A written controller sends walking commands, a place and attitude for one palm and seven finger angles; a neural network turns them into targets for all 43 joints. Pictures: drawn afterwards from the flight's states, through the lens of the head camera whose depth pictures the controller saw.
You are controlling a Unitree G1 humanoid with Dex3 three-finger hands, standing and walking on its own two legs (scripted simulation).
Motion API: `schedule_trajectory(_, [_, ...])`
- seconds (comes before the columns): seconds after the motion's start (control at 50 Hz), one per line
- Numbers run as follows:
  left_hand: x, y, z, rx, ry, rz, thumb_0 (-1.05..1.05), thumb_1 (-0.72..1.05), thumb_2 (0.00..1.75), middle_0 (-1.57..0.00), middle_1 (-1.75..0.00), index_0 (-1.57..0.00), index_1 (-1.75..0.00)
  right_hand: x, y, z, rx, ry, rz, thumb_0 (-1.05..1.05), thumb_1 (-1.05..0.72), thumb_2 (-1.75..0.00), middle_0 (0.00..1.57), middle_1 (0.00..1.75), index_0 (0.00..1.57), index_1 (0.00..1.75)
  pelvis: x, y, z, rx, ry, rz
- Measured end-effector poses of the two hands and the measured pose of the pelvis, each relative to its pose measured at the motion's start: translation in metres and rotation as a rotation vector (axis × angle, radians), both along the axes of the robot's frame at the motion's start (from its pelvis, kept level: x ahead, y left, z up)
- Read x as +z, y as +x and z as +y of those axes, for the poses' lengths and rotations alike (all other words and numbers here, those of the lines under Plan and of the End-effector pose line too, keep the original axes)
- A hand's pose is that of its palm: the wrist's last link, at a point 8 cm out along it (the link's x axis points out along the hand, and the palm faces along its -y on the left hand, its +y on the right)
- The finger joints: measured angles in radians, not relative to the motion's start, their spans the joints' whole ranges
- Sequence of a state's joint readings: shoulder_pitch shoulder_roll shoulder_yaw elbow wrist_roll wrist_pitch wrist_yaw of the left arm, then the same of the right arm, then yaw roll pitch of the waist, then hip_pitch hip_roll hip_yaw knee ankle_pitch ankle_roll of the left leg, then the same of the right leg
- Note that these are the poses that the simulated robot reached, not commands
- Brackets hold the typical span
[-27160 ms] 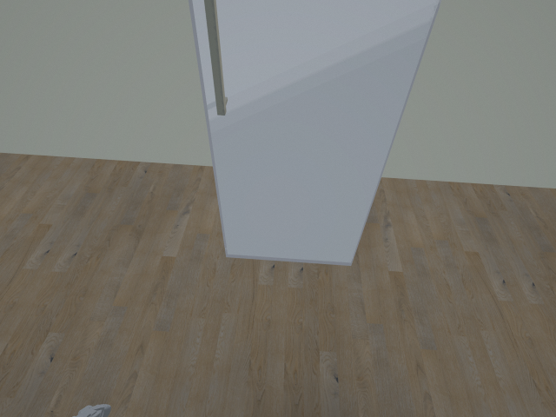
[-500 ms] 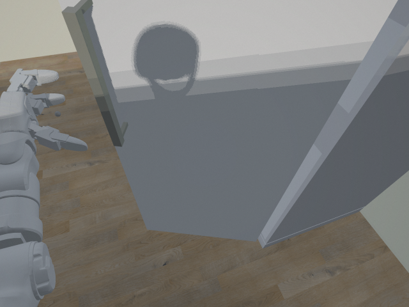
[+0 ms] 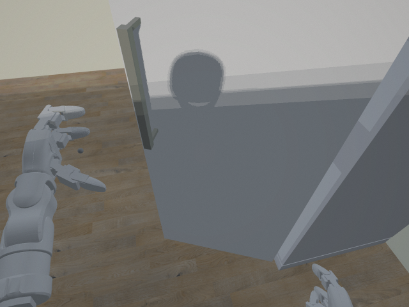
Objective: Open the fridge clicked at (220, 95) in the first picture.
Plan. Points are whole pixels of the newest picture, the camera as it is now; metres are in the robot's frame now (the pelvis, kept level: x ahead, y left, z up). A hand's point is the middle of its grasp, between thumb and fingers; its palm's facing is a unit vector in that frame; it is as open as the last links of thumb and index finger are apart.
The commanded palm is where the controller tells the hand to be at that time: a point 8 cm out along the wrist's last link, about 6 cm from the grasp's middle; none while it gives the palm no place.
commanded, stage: slip the hand off the handle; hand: left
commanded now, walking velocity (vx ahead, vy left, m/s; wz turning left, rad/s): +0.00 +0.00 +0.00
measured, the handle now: (143, 93) +0.50 +0.18 +0.17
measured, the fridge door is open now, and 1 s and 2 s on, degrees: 64 64 64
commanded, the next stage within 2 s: draw the hand back to the body in 0.10 s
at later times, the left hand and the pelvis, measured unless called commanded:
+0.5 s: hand (75, 164) +0.29 +0.25 +0.16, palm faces +0.19 -0.98 -0.02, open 14.7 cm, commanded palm +0.25 +0.29 +0.16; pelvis +0.00 -0.02 +0.01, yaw -1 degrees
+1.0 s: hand (44, 197) +0.23 +0.27 +0.16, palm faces +0.47 -0.84 -0.27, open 13.0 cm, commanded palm +0.19 +0.29 +0.17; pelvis +0.00 -0.01 +0.01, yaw -1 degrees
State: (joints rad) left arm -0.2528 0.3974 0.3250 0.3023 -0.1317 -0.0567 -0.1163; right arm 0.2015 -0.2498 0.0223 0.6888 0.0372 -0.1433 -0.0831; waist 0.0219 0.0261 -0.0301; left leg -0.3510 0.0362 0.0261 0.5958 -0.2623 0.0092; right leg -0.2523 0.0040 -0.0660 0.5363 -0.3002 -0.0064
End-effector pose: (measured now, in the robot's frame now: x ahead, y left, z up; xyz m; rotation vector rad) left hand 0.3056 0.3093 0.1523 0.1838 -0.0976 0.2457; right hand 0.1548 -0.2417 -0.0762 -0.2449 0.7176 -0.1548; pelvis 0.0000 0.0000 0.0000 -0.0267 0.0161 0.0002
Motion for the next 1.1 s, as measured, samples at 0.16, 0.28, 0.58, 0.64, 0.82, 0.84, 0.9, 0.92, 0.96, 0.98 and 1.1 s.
schedule_trajectory(0.16, [-0.002,-0.022,-0.018,-0.021,0.0,0.005,-0.02,-0.55,0.2,-0.26,-1.15,-0.25,-1.15,0.006,0.013,0.005,0.035,0.023,-0.065,0.01,-0.9,-0.89,0.2,0.3,0.2,0.3,0.002,-0.002,-0.005,-0.001,0.009,-0.022])
schedule_trajectory(0.28, [-0.002,-0.027,-0.017,-0.007,-0.116,0.001,-0.02,-0.55,0.2,-0.26,-1.15,-0.26,-1.15,0.002,0.006,0.001,0.034,0.022,-0.038,0.01,-0.9,-0.89,0.2,0.3,0.21,0.3,0.003,-0.003,-0.013,0.007,0.011,-0.048])
schedule_trajectory(0.58, [0.004,-0.063,-0.008,-0.015,-0.19,0.065,-0.02,-0.55,0.2,-0.26,-1.15,-0.25,-1.15,0.016,0.014,-0.021,-0.005,0.017,-0.128,0.01,-0.9,-0.89,0.2,0.3,0.2,0.3,0.006,0.003,-0.02,-0.013,0.021,-0.079])
schedule_trajectory(0.64, [0.0,-0.074,-0.005,0.009,-0.174,0.065,-0.02,-0.55,0.2,-0.25,-1.15,-0.25,-1.15,0.02,0.018,-0.021,0.011,0.001,-0.14,0.01,-0.9,-0.89,0.2,0.3,0.2,0.3,0.005,0.001,-0.02,-0.009,0.018,-0.091])
schedule_trajectory(0.82, [0.015,-0.092,-0.005,0.115,0.009,0.006,-0.02,-0.44,0.25,-0.25,-1.09,-0.25,-1.09,0.025,0.029,-0.003,0.069,-0.001,-0.178,0.01,-0.9,-0.89,0.2,0.3,0.2,0.3,0.008,-0.005,-0.016,-0.003,0.008,-0.105])
schedule_trajectory(0.84, [0.015,-0.095,-0.004,0.144,0.034,0.003,-0.02,-0.42,0.26,-0.25,-1.07,-0.25,-1.07,0.025,0.029,-0.001,0.073,0.004,-0.172,0.01,-0.9,-0.89,0.2,0.3,0.2,0.3,0.009,-0.005,-0.015,-0.005,0.008,-0.105])
schedule_trajectory(0.9, [0.012,-0.105,-0.002,0.203,0.086,0.001,-0.02,-0.33,0.3,-0.25,-1.02,-0.25,-1.02,0.021,0.025,0.005,0.081,0.014,-0.137,0.01,-0.9,-0.89,0.2,0.3,0.2,0.3,0.011,-0.003,-0.012,-0.014,0.01,-0.103])
schedule_trajectory(0.92, [0.012,-0.108,-0.002,0.215,0.097,-0.001,-0.01,-0.3,0.32,-0.25,-1.0,-0.24,-1.0,0.019,0.023,0.006,0.083,0.016,-0.122,0.01,-0.9,-0.89,0.2,0.3,0.2,0.3,0.012,-0.002,-0.011,-0.017,0.011,-0.104])
schedule_trajectory(0.96, [0.012,-0.114,-0.003,0.232,0.114,-0.011,-0.01,-0.23,0.35,-0.25,-0.97,-0.24,-0.96,0.015,0.02,0.01,0.089,0.016,-0.094,0.01,-0.9,-0.89,0.2,0.3,0.2,0.3,0.013,0.0,-0.009,-0.019,0.012,-0.108])
schedule_trajectory(0.98, [0.013,-0.116,-0.004,0.237,0.121,-0.018,-0.01,-0.2,0.37,-0.24,-0.95,-0.24,-0.94,0.014,0.018,0.011,0.091,0.016,-0.08,0.01,-0.9,-0.89,0.2,0.3,0.2,0.3,0.014,0.001,-0.008,-0.019,0.012,-0.11])
schedule_trajectory(1.1, [0.02,-0.118,-0.005,0.24,0.159,-0.058,-0.01,0.01,0.47,-0.24,-0.82,-0.24,-0.82,0.009,0.016,0.017,0.087,0.018,-0.034,0.01,-0.9,-0.89,0.2,0.3,0.21,0.3,0.015,0.008,-0.003,-0.021,0.015,-0.121])
